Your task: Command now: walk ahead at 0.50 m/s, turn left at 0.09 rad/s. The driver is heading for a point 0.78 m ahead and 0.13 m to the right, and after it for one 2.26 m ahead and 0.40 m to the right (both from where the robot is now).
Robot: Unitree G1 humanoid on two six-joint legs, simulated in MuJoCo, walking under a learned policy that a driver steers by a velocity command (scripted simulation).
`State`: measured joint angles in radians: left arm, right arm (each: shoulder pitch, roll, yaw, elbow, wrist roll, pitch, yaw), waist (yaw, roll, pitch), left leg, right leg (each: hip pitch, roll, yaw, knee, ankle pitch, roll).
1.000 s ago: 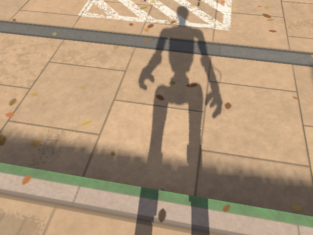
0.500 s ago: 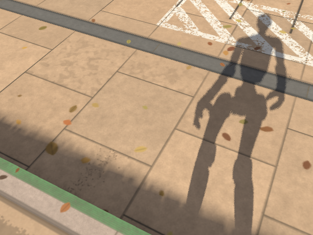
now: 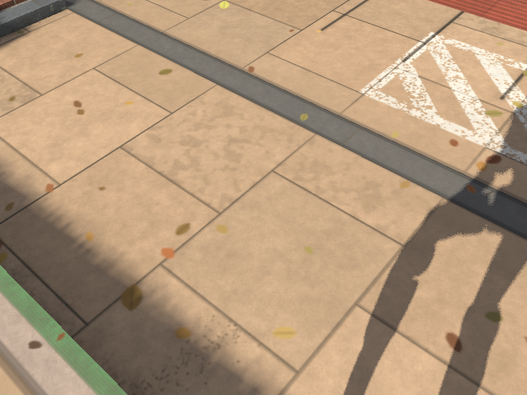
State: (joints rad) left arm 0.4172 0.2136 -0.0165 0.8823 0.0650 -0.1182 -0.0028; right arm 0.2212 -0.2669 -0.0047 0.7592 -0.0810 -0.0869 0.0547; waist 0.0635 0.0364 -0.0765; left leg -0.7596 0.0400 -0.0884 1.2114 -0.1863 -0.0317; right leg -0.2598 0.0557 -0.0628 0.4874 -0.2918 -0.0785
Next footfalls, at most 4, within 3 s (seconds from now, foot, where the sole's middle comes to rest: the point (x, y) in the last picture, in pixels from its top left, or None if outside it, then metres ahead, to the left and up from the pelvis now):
0.26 left None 0.23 0.14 -0.77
0.70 right None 0.53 -0.14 -0.94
1.10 left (305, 332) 0.81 -0.03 -0.94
1.54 right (375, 354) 0.74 -0.23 -0.94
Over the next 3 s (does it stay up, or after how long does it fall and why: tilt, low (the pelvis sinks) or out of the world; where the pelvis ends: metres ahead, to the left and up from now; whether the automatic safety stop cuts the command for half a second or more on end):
stays up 0.91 -0.13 -0.16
